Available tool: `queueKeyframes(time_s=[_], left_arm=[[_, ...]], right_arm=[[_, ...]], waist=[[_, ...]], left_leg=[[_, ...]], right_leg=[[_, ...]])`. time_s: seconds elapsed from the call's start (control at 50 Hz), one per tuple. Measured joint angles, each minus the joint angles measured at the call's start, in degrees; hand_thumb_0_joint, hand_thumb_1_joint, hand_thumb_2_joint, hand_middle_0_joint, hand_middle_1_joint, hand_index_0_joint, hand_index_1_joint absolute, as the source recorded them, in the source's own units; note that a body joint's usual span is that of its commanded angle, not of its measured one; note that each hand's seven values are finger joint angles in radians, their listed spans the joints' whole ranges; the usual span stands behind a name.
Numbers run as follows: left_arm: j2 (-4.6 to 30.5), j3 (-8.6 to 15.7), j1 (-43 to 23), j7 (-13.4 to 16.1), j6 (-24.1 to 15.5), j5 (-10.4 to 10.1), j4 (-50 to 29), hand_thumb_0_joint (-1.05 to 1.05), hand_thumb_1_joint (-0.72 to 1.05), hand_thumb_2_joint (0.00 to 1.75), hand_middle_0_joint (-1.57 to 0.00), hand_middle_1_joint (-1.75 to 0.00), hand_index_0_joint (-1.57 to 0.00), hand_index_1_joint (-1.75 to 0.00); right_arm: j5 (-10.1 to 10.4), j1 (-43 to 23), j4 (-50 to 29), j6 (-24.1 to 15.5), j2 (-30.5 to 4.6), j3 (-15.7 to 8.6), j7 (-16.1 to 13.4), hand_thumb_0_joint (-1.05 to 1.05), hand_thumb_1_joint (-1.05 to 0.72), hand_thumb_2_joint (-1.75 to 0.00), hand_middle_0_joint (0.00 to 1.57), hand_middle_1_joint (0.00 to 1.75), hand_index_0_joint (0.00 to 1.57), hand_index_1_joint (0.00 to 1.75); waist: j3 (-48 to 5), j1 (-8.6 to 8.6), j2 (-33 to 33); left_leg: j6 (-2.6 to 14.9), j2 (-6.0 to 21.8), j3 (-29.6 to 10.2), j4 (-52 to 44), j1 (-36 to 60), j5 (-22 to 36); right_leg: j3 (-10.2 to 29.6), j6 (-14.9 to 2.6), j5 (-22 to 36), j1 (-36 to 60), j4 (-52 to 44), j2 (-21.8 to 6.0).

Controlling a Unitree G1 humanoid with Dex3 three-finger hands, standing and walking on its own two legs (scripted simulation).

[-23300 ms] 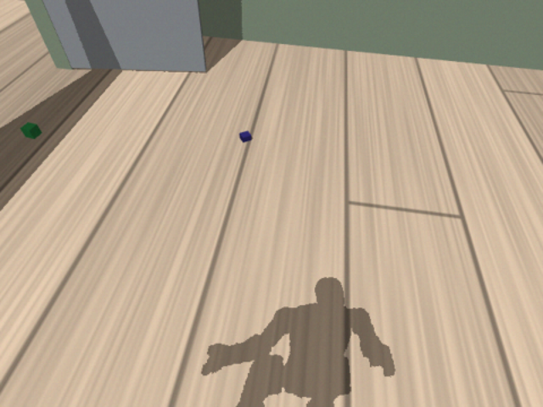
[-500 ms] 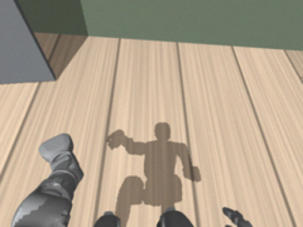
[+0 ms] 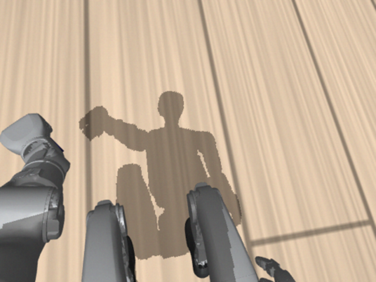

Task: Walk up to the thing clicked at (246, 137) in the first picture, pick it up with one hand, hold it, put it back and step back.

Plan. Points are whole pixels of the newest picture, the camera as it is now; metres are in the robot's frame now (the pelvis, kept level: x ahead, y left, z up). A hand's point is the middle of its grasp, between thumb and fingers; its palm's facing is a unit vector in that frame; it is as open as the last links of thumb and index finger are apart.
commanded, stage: crouch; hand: left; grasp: from above
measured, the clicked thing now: (46, 149) +0.45 +0.26 -0.18
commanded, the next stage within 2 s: lower in 1.04 s
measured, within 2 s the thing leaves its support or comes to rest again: neither
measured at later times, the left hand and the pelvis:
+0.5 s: hand (58, 151) +0.46 +0.26 -0.25, palm faces -0.31 -0.26 -0.91, open 7.4 cm; pelvis -0.01 +0.00 -0.11, yaw -1 degrees
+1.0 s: hand (61, 151) +0.48 +0.26 -0.31, palm faces -0.31 -0.26 -0.91, open 7.4 cm; pelvis -0.01 +0.00 -0.16, yaw -2 degrees
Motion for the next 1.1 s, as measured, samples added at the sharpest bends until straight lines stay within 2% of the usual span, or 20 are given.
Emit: queueKeyframes(time_s=[0.16,0.36,0.52,0.68,0.94,1.1], left_arm=[[2.2,1.3,-2.9,0.2,-2.0,1.7,2.9,-0.01,0.4,0.02,-1.01,-0.12,-1.02,-0.1],[5.6,4.1,-6.0,0.5,-3.8,4.7,4.0,-0.01,0.4,0.0,-1.02,-0.11,-1.04,-0.09],[8.4,5.7,-9.0,0.4,-4.4,4.7,7.0,-0.01,0.4,0.01,-1.02,-0.12,-1.03,-0.09],[10.6,6.0,-10.5,-0.8,-6.0,5.8,8.6,-0.01,0.41,0.0,-1.01,-0.13,-1.03,-0.1],[13.0,7.6,-12.5,0.9,-6.6,7.4,11.6,-0.01,0.39,0.05,-1.01,-0.13,-1.02,-0.11],[14.9,8.7,-13.2,1.3,-6.7,7.3,12.6,-0.01,0.37,0.08,-1.0,-0.14,-1.02,-0.12]], right_arm=[[-1.1,-0.3,-0.1,-1.7,-1.6,0.4,1.1,0.01,-0.89,-0.89,0.2,0.3,0.2,0.3],[-2.2,-0.7,-0.5,-2.6,-4.1,0.0,2.7,0.01,-0.89,-0.89,0.2,0.3,0.2,0.3],[-3.1,-0.3,-0.5,-3.3,-4.7,-0.1,4.3,0.01,-0.9,-0.89,0.2,0.3,0.2,0.3],[-3.7,0.3,-0.3,-3.8,-4.5,0.6,5.4,0.01,-0.9,-0.9,0.2,0.3,0.2,0.3],[-4.3,1.1,-0.5,-4.0,-5.1,2.2,7.0,0.01,-0.91,-0.9,0.2,0.3,0.2,0.3],[-4.9,1.4,-0.7,-4.7,-6.3,2.6,8.2,0.01,-0.91,-0.9,0.2,0.3,0.2,0.3]], waist=[[0.6,-1.03,-0.5],[3.2,-2.21,-1.3],[5.2,-2.58,-1.2],[6.9,-3.19,-1.4],[8.4,-4.23,-1.6],[9.6,-4.88,-1.6]], left_leg=[[-0.17,-0.7,-0.6,8.7,-8.8,-1.4],[-0.57,-1.0,-1.3,16.1,-15.5,-2.1],[-0.61,-0.9,-1.7,20.2,-19.0,-2.2],[-0.41,-1.0,-1.9,24.0,-22.1,-2.2],[-0.32,-1.4,-2.6,28.3,-25.7,-2.4],[-0.65,-1.5,-3.2,30.0,-27.0,-2.5]], right_leg=[[0.0,0.05,-1.7,-8.6,8.8,-0.4],[-0.1,-0.14,-2.4,-15.4,16.3,-0.4],[-0.2,-0.08,-2.2,-19.0,20.1,-0.1],[0.0,0.26,-2.0,-22.0,23.7,0.1],[-0.3,0.59,-2.2,-25.1,27.5,0.1],[-0.7,0.42,-2.1,-26.4,29.0,0.2]])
